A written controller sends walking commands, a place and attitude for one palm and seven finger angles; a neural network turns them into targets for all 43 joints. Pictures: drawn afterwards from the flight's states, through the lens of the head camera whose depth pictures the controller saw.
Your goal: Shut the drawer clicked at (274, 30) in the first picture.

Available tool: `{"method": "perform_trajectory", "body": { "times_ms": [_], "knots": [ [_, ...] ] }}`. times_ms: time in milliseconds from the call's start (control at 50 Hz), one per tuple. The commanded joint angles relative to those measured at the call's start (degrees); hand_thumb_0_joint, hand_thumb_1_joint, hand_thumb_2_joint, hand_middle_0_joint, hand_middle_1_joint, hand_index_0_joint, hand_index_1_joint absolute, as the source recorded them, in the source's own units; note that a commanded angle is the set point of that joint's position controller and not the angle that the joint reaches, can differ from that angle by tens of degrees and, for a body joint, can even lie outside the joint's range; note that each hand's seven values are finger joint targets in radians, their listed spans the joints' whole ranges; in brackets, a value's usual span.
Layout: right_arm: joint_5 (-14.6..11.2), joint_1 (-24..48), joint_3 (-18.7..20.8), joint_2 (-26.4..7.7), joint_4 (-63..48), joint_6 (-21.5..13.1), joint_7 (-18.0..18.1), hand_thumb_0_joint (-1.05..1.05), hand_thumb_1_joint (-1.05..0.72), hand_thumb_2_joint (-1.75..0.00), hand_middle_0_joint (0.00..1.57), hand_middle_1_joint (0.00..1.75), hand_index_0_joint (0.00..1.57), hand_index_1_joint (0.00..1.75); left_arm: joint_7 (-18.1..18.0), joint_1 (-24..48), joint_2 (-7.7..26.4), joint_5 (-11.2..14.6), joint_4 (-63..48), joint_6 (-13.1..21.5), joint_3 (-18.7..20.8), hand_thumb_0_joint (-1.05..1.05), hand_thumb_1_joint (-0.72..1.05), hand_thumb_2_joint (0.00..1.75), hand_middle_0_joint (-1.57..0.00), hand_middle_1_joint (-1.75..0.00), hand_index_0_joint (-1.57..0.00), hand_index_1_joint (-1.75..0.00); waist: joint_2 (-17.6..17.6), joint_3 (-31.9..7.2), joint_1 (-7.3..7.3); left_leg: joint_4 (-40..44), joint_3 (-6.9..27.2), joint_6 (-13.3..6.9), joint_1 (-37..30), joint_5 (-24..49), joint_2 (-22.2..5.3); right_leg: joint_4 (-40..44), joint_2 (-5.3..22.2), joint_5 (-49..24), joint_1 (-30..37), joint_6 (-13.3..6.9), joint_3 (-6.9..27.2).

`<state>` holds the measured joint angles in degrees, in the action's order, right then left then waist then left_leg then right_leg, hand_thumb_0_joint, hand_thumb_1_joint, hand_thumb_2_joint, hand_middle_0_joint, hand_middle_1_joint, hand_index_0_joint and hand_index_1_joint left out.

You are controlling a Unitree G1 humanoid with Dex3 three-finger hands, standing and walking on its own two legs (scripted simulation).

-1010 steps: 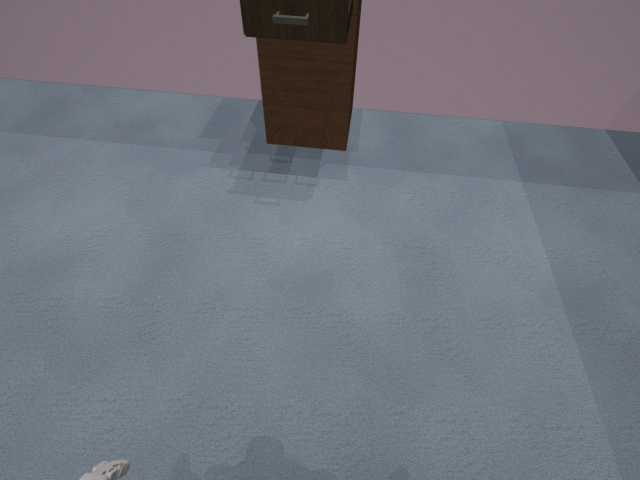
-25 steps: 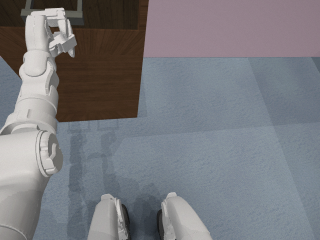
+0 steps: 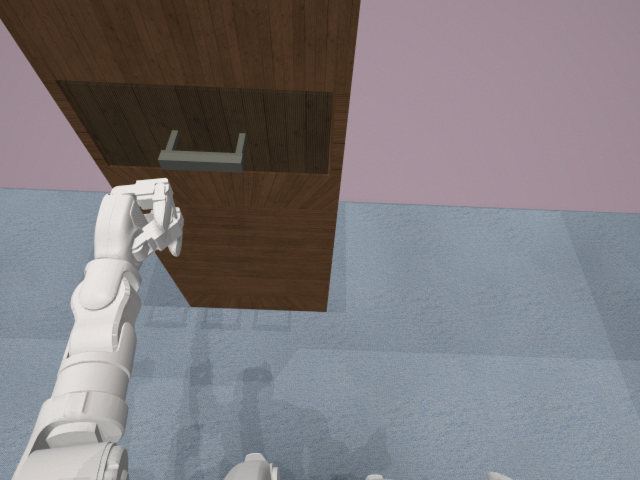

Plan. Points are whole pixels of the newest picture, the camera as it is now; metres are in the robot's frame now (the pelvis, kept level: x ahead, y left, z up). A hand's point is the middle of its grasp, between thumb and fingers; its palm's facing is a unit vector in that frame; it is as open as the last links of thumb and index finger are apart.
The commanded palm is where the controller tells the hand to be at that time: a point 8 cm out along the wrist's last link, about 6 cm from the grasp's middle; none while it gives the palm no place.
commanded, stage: draw the hand back to the body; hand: left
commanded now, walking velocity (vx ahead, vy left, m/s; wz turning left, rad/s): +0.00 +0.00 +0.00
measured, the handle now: (205, 150) +0.58 +0.17 +0.02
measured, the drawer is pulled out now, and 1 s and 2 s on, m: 0.00 0.00 0.00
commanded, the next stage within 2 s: step back with the hand held close in 1.04 s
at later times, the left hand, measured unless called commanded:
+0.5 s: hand (73, 319) +0.26 +0.21 +0.15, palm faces +0.27 -0.92 -0.27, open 3.3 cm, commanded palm +0.21 +0.25 +0.17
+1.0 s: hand out of the picture +0.15 +0.24 +0.21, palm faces +0.42 -0.81 -0.40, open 3.3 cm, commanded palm +0.11 +0.28 +0.23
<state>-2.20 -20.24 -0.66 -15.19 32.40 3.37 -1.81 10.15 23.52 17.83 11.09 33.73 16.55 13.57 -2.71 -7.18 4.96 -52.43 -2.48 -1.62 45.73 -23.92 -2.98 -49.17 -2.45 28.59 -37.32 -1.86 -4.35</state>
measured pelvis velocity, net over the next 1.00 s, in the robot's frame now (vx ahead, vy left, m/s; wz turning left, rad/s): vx -0.02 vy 0.00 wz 0.03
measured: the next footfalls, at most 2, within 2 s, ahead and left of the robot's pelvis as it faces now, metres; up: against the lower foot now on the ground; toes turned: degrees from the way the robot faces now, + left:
none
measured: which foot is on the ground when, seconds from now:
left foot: down 0.00-1.00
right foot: down 0.00-1.00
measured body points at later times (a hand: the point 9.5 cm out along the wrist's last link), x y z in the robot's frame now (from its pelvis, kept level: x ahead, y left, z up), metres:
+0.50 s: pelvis +0.00 -0.01 +0.05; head -0.01 -0.03 +0.50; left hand +0.24 +0.26 +0.16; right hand +0.20 -0.21 -0.04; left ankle +0.01 +0.10 -0.69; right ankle -0.06 -0.10 -0.69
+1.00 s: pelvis -0.02 +0.00 +0.05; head -0.04 -0.04 +0.50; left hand +0.12 +0.28 +0.24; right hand +0.18 -0.23 -0.04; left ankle +0.01 +0.10 -0.69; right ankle -0.06 -0.10 -0.69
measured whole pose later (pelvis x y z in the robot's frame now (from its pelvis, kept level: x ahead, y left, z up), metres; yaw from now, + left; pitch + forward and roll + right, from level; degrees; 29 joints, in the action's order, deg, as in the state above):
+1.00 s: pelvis -0.02 +0.00 +0.05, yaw +1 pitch -5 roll +0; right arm -0.6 -11.5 -0.8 -14.5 34.9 -3.4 4.2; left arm -5.5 -32.3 18.8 5.1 -26.3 7.1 16.3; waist -5.2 0.9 -3.9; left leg -23.7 -3.1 -1.3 8.1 -11.1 -0.4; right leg -20.1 -1.5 15.8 0.2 -1.8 -3.1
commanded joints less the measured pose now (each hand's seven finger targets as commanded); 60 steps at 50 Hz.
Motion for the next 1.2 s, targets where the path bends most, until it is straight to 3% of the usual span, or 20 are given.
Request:
{"method": "perform_trajectory", "body": {
  "times_ms": [0, 60, 120, 140, 160, 180, 200, 220, 280, 380, 420, 480, 780, 840, 860, 900, 960, 1140, 1160, 1180],
  "knots": [
    [-0.9, -1.5, 3.4, -8.2, -5.7, -2.9, 1.0, 0.0, -0.9, -0.9, 0.2, 0.3, 0.2, 0.3, 2.0, 10.5, 7.5, 2.7, -19.1, 3.3, -0.9, 0.0, 0.9, 0.9, -1.4, -1.6, -1.4, -1.6, -1.0, -20.1, 0.25, 4.3, 3.0, -1.4, -27.4, 31.7, 2.4, 6.2, -0.5, -39.8, 8.4, 1.6, 2.1],
    [-1.3, 2.1, 3.0, -8.2, -7.3, -3.4, 1.5, 0.0, -0.9, -0.9, 0.2, 0.3, 0.2, 0.3, 3.1, 4.3, 7.0, 3.9, -21.1, 0.7, -1.1, 0.0, 0.9, 0.9, -1.4, -1.6, -1.4, -1.6, 1.5, -15.4, -0.44, 6.6, 2.7, -1.5, -26.2, 27.0, 2.8, 8.4, 0.0, -38.2, 10.4, 1.8, 2.0],
    [-1.4, 4.8, 2.6, -7.7, -9.2, -4.3, 2.0, 0.0, -0.9, -0.9, 0.2, 0.3, 0.2, 0.3, 3.7, 1.3, 7.5, 4.4, -28.5, -0.7, -1.0, 0.0, 0.9, 0.9, -1.4, -1.6, -1.4, -1.6, -1.1, -16.9, -1.82, 7.6, 2.6, -1.6, -29.9, 31.0, 3.0, 8.8, 0.6, -41.6, 13.5, 1.8, 2.1],
    [-1.4, 5.5, 2.4, -7.8, -9.7, -4.6, 2.2, 0.0, -0.9, -0.9, 0.2, 0.3, 0.2, 0.3, 3.8, 0.0, 8.3, 4.8, -29.8, -1.2, 0.2, 0.0, 0.9, 0.9, -1.4, -1.6, -1.4, -1.6, 0.8, -16.8, -2.18, 8.4, 2.9, -1.5, -30.0, 30.2, 3.0, 9.2, 0.6, -41.1, 14.2, 1.8, 2.0],
    [-1.3, 11.0, 2.1, -6.2, -10.2, -3.1, 3.4, 0.0, -0.9, -0.9, 0.2, 0.3, 0.2, 0.3, -2.8, -2.0, 10.8, -2.0, -34.8, -3.1, -2.2, 0.0, 0.9, 0.9, -1.4, -1.6, -1.4, -1.6, 1.5, -15.6, -5.19, 12.0, 1.8, -1.0, -32.8, 28.2, 2.7, 13.7, 2.4, -39.2, 15.7, 1.8, 4.6],
    [-1.1, 11.4, 2.0, -6.1, -10.5, -2.8, 4.3, 0.0, -0.9, -0.9, 0.2, 0.3, 0.2, 0.3, -6.3, -4.0, 9.0, -2.5, -35.8, -4.8, -3.0, 0.0, 0.9, 0.9, -1.4, -1.6, -1.4, -1.6, 2.9, -11.6, -4.15, 13.8, 1.9, -1.0, -33.0, 26.2, 2.6, 15.4, 2.1, -37.1, 15.7, 1.8, 4.4],
    [-1.0, 12.0, 1.6, -5.8, -10.5, -2.4, 4.8, 0.0, -0.9, -0.9, 0.2, 0.3, 0.2, 0.3, -8.5, -4.6, 7.0, -3.8, -37.6, -6.2, -5.1, 0.0, 0.9, 0.9, -1.4, -1.6, -1.4, -1.6, 0.7, -11.5, -4.0, 15.5, 1.9, -0.9, -35.0, 25.7, 2.6, 16.5, 2.2, -35.7, 16.7, 1.7, 4.3],
    [-0.9, 12.3, 1.6, -5.8, -10.2, -2.2, 5.1, 0.0, -0.9, -0.9, 0.2, 0.3, 0.2, 0.3, -10.3, -7.2, 6.9, -4.2, -38.7, -7.6, -5.1, 0.0, 0.9, 0.9, -1.4, -1.6, -1.4, -1.6, -0.7, -10.5, -4.1, 16.4, 1.8, -0.9, -36.1, 25.8, 2.3, 17.2, 2.4, -35.1, 18.4, 1.5, 4.1],
    [-0.6, 14.2, 1.0, -5.8, -9.6, -1.4, 6.2, 0.0, -0.9, -0.9, 0.2, 0.3, 0.2, 0.3, -13.5, -10.2, 9.1, -5.2, -40.8, -9.9, -3.1, 0.0, 0.9, 0.9, -1.4, -1.6, -1.4, -1.6, 3.4, -7.2, -4.76, 20.5, 1.7, -1.1, -36.8, 23.2, 2.4, 20.8, 2.5, -33.3, 22.5, 1.4, 4.1],
    [0.0, 17.1, 0.1, -4.9, -9.1, -2.1, 6.7, 0.0, -0.9, -0.9, 0.2, 0.3, 0.2, 0.3, -15.6, -15.5, 8.3, -6.0, -46.5, -11.3, -2.9, 0.0, 0.9, 0.9, -1.4, -1.6, -1.4, -1.6, 2.1, -4.3, -5.63, 25.4, 1.6, -1.3, -42.3, 23.0, 2.3, 25.8, 2.4, -30.2, 25.6, 1.1, 4.0],
    [0.2, 17.6, -0.2, -4.4, -9.2, -2.8, 6.4, 0.0, -0.9, -0.9, 0.2, 0.3, 0.2, 0.3, -15.9, -19.5, 7.3, -6.0, -50.0, -11.4, -3.1, 0.0, 0.9, 0.9, -1.4, -1.6, -1.4, -1.6, -1.0, -3.4, -6.01, 26.8, 1.8, -1.0, -44.2, 24.4, 2.2, 26.7, 2.6, -30.4, 27.2, 0.9, 3.8],
    [0.6, 18.2, -0.1, -4.7, -8.8, -3.5, 6.0, 0.0, -0.9, -0.9, 0.2, 0.3, 0.2, 0.3, -16.0, -26.5, 8.2, -6.1, -52.5, -11.7, -1.4, 0.0, 0.9, 0.9, -1.4, -1.6, -1.4, -1.6, 2.3, -1.1, -6.77, 28.5, 1.9, -1.0, -44.6, 25.1, 2.0, 28.8, 2.3, -30.3, 28.5, 0.9, 3.7],
    [1.3, 19.0, 1.3, -4.1, -8.2, -8.2, 5.8, 0.0, -0.9, -0.9, 0.2, 0.3, 0.2, 0.3, -16.4, -49.1, 11.7, -5.5, -70.5, -7.8, 8.4, 0.0, 0.9, 0.9, -1.4, -1.6, -1.4, -1.6, 1.2, 5.6, -8.34, 30.2, 1.3, -1.0, -45.0, 20.7, 2.2, 34.4, 2.4, -23.7, 27.5, 1.2, 4.1],
    [1.3, 18.5, 1.4, -4.1, -8.0, -9.4, 6.1, 0.0, -0.9, -0.9, 0.2, 0.3, 0.2, 0.3, -16.6, -51.5, 12.7, -5.6, -73.7, -6.5, 10.3, 0.0, 0.9, 0.9, -1.4, -1.6, -1.4, -1.6, -1.0, 5.7, -8.47, 30.3, 1.6, -0.8, -45.0, 19.6, 2.2, 34.6, 2.5, -22.4, 27.3, 1.1, 4.1],
    [1.3, 18.2, 1.4, -3.9, -7.6, -9.7, 6.2, 0.0, -0.9, -0.9, 0.2, 0.3, 0.2, 0.3, -16.6, -52.2, 10.7, -5.6, -72.1, -6.5, 8.7, 0.0, 0.9, 0.9, -1.4, -1.6, -1.4, -1.6, -0.1, 6.5, -8.03, 30.3, 1.5, -1.0, -45.0, 19.4, 2.2, 34.1, 2.5, -22.3, 26.9, 1.1, 4.0],
    [1.4, 17.8, 1.6, -4.4, -7.0, -9.9, 6.2, 0.0, -0.9, -0.9, 0.2, 0.3, 0.2, 0.3, -16.3, -50.8, 9.0, -5.7, -70.0, -6.6, 6.9, 0.0, 0.9, 0.9, -1.4, -1.6, -1.4, -1.6, 2.9, 9.5, -7.32, 30.8, 1.7, -1.1, -44.8, 18.1, 2.2, 35.5, 2.3, -20.3, 25.1, 1.3, 3.9],
    [1.6, 17.4, 1.9, -4.6, -6.7, -10.1, 6.6, 0.0, -0.9, -0.9, 0.2, 0.3, 0.2, 0.3, -16.6, -49.3, 9.8, -6.0, -69.6, -6.3, 7.7, 0.0, 0.9, 0.9, -1.4, -1.6, -1.4, -1.6, 3.3, 8.0, -7.76, 31.2, 1.9, -1.3, -45.2, 17.6, 2.2, 34.8, 2.5, -19.4, 26.0, 1.3, 3.8],
    [1.9, 18.1, 1.3, -4.0, -6.6, -10.8, 6.9, 0.0, -0.9, -0.9, 0.2, 0.3, 0.2, 0.3, -16.7, -49.1, 10.6, -6.0, -71.8, -6.7, 8.5, 0.0, 0.9, 0.9, -1.4, -1.6, -1.4, -1.6, -0.9, 5.9, -8.67, 31.1, 2.0, -1.0, -45.9, 20.9, 2.3, 34.2, 2.6, -23.7, 28.7, 1.0, 4.1],
    [1.9, 17.7, 1.6, -5.4, -8.5, -8.9, 6.3, 0.0, -0.9, -0.9, 0.2, 0.3, 0.2, 0.3, -17.1, -42.2, 18.7, -6.9, -77.7, -4.4, 16.3, 0.0, 0.9, 0.9, -1.4, -1.6, -1.4, -1.6, 0.0, 10.8, -6.18, 28.7, 3.0, -2.2, -41.6, 18.2, 1.5, 36.9, 5.3, -24.8, 22.6, 2.6, 8.2],
    [2.1, 17.8, 1.5, -4.5, -7.7, -8.2, 6.4, 0.0, -0.9, -0.9, 0.2, 0.3, 0.2, 0.3, -17.0, -42.9, 18.9, -7.0, -75.9, -3.4, 17.1, 0.0, 0.9, 0.9, -1.4, -1.6, -1.4, -1.6, 0.8, 11.2, -6.18, 27.7, 3.6, -2.0, -40.6, 17.6, 1.7, 37.5, 6.3, -25.2, 22.3, 2.2, 8.3]
  ]
}}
